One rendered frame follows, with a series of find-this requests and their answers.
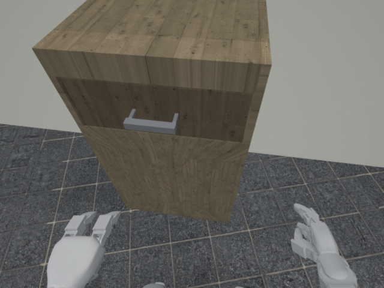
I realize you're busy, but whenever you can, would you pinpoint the drawer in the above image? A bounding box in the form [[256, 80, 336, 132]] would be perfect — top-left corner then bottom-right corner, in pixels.
[[58, 77, 253, 143]]

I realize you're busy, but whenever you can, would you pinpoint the handle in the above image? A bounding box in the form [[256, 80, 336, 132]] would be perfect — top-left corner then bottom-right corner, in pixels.
[[123, 109, 179, 134]]

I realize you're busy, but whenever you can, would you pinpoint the cabinet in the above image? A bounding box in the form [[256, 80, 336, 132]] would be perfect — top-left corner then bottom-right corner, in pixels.
[[32, 0, 272, 223]]

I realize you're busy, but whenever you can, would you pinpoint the robot right hand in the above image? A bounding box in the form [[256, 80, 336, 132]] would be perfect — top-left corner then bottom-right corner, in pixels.
[[291, 203, 340, 262]]

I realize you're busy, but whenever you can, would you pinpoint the robot left hand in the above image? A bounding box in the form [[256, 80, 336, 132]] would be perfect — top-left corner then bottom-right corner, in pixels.
[[47, 211, 121, 288]]

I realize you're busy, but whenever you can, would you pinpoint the robot right forearm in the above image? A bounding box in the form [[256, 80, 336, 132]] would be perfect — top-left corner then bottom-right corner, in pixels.
[[316, 253, 358, 288]]

